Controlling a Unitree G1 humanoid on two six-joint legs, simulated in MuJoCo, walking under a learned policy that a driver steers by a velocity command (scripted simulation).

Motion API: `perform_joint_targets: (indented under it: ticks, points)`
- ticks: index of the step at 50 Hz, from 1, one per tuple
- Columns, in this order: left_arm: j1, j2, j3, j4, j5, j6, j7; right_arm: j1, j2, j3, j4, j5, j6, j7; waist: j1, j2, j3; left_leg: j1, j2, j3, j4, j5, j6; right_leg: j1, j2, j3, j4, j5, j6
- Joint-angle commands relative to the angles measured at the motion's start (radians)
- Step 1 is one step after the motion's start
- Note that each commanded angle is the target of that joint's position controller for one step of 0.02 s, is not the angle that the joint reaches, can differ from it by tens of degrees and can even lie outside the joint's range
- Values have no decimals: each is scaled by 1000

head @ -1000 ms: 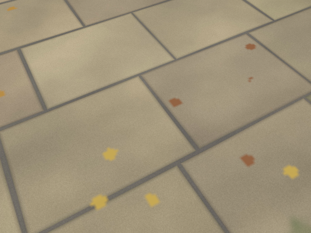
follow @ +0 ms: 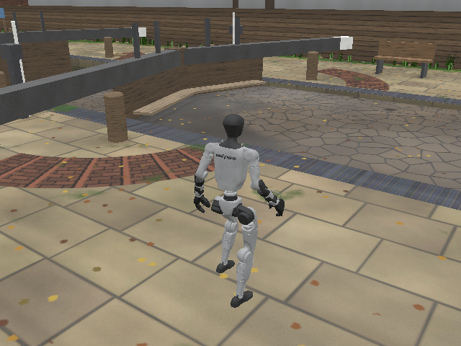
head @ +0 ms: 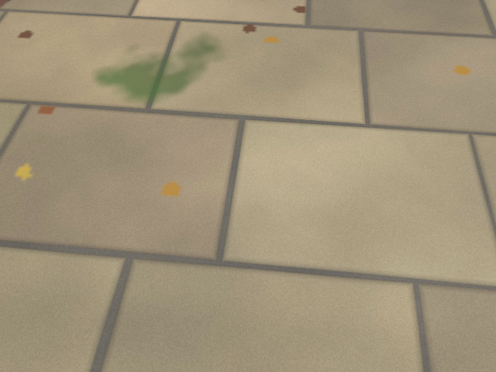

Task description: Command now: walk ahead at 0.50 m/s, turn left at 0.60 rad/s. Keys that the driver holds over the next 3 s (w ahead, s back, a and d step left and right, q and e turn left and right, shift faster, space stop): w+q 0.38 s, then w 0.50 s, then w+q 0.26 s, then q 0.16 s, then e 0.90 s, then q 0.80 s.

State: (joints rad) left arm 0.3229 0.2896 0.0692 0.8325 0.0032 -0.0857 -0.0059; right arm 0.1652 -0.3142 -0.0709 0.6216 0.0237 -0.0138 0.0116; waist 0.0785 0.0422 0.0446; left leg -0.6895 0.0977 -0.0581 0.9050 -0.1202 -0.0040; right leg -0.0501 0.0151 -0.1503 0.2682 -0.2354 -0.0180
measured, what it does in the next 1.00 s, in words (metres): walks ahead, turning left: left foot, then right foot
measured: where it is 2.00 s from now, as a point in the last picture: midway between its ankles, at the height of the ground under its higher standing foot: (192, 235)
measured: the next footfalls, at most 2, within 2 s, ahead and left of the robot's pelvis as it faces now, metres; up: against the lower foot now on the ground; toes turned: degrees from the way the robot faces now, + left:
left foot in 0.18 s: +0.27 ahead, +0.15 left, +0.00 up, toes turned +9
right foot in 0.68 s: +0.61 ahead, +0.02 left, +0.00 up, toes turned +19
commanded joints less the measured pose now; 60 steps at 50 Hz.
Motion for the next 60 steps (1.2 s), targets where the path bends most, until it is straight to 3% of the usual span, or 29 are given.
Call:
perform_joint_targets:
  ticks: [1,4,6,7,9,10,11,12,13,14,15,16,20,24,29,32,34,35,36,37,38,39,40,42,45,51,56,58,60]
  points:
    - [-67,166,35,-66,-6,-10,8,-86,-13,6,-82,0,-20,21,-5,-102,13,23,2,37,-146,132,10,0,-254,71,-118,312,-138]
    - [-29,194,43,-43,-21,6,8,-154,-18,5,-111,4,-20,39,7,-102,38,39,-14,73,-239,104,37,73,-283,28,-98,364,-120]
    - [-29,221,51,-39,-32,19,11,-146,-44,-8,-122,-1,-17,46,-23,-118,20,100,-56,114,-274,13,73,124,-294,-8,-17,603,-102]
    - [-30,238,57,-40,-37,26,15,-109,-67,-20,-118,-5,-12,45,-53,-138,-15,169,-92,143,-277,-42,96,143,-294,-27,66,781,-92]
    - [-46,230,52,-49,-41,38,24,161,-153,-72,-48,-2,-3,32,-207,-112,-158,553,-170,161,-357,-3,165,24,-249,-75,431,878,-47]
    - [-11,155,23,-68,0,33,24,297,-235,-99,-16,6,9,9,-237,50,-245,859,-11,-96,-363,5,228,-255,-195,-72,757,378,-3]
    - [52,51,-15,-134,17,4,10,236,-317,-98,-44,8,-7,12,-113,245,-366,1091,209,-693,-510,-259,419,-638,12,84,1055,-378,40]
    - [-82,156,5,-144,-23,-27,-2,256,-218,-72,-57,3,-25,20,-202,101,-380,1083,220,-737,-609,-331,391,-742,-23,243,1120,-336,25]
    - [-146,176,10,-172,-48,-45,-7,221,-179,-58,-43,-4,-40,22,-191,74,-235,970,193,-597,-622,-245,351,-794,-60,231,1077,-233,6]
    - [-146,160,5,-161,-31,-53,-1,163,-156,-50,-45,-3,-47,21,-144,-12,-165,827,148,-486,-619,-127,320,-739,-101,233,992,-152,4]
    - [-137,161,9,-152,-6,-52,4,104,-133,-42,-53,-8,-47,18,-104,-22,-122,708,112,-404,-627,-12,302,-672,-126,234,912,-105,15]
    - [-118,165,13,-146,0,-42,2,70,-114,-33,-66,-20,-48,14,-73,0,-110,633,87,-360,-648,60,296,-611,-141,241,880,-73,23]
    - [-145,115,2,-153,14,-7,2,78,-127,-34,-38,-16,-54,-10,-59,-1,-70,487,45,-245,-687,214,304,-572,-123,202,714,33,85]
    - [-288,63,-22,-178,8,-13,-11,137,-125,-29,11,-13,-52,-24,-127,23,-37,440,-15,-144,-685,136,236,-490,-83,178,405,328,93]
    - [-391,95,-15,-215,-8,-27,-32,225,-135,-30,75,-5,-49,-22,-169,32,6,576,65,-221,-630,76,223,-513,-62,197,261,334,42]
    - [-344,117,-5,-212,-7,-33,-37,227,-140,-34,97,-8,-34,-26,-136,63,3,675,106,-258,-563,222,200,-483,-48,182,231,195,-8]
    - [-152,163,23,-164,2,-38,-28,198,-119,-23,91,-14,-27,-25,-34,46,-126,647,27,-192,-336,474,155,-193,-32,150,204,221,-66]
    - [10,221,36,-147,13,-38,-24,222,-78,-4,71,-32,-28,-26,17,-55,-290,471,-44,-145,-53,277,116,114,-195,331,256,264,-143]
    - [99,271,55,-105,7,-27,-30,367,0,18,79,-8,-43,-22,-24,-354,-415,107,-208,-70,294,-362,32,434,-395,795,140,12,-305]
    - [111,179,32,-101,-24,-24,-34,309,-86,6,87,4,-53,-21,14,-261,-358,-31,-169,-146,399,-445,33,421,-400,919,36,-242,-284]
    - [41,138,19,-111,-21,-20,-28,178,-134,-8,59,13,-57,-19,26,-166,-201,-85,-119,-119,410,-359,38,289,-367,777,13,-249,-239]
    - [-22,128,11,-122,-6,-13,-24,106,-125,-4,39,2,-61,-20,3,-91,-118,-65,-72,-71,372,-282,38,153,-327,664,-3,-148,-217]
    - [-56,113,5,-122,2,-11,-23,75,-111,-6,30,-13,-65,-18,-22,-78,-59,-42,-40,-56,307,-230,34,49,-292,589,-26,-41,-217]
    - [-74,89,-4,-120,9,-17,-22,113,-77,-4,44,-14,-61,-15,-65,-124,-60,49,-6,-46,228,-180,27,-34,-239,487,-65,101,-206]
    - [-57,116,2,-98,-7,-24,-17,95,-36,8,42,-18,-51,-14,-74,-123,-45,31,11,-15,111,-144,1,-67,-239,384,-108,246,-226]
    - [-10,152,11,-57,-5,-16,-5,-75,-6,24,9,-6,-58,7,-10,-105,-9,67,-7,23,-216,189,6,-56,-201,171,-149,314,-167]
    - [46,165,16,-11,-13,8,0,-186,-11,22,-44,0,-58,34,15,-90,33,27,-37,39,-324,162,44,95,-263,115,-112,363,-143]
    - [22,182,22,-13,-16,26,9,-178,-29,12,-58,-8,-58,46,-15,-106,24,64,-72,80,-348,65,71,148,-268,80,-14,626,-117]
    - [-11,201,26,-33,-15,48,31,0,-90,-23,-22,-20,-60,50,-115,-129,-95,299,-155,141,-384,53,109,135,-230,32,261,969,-70]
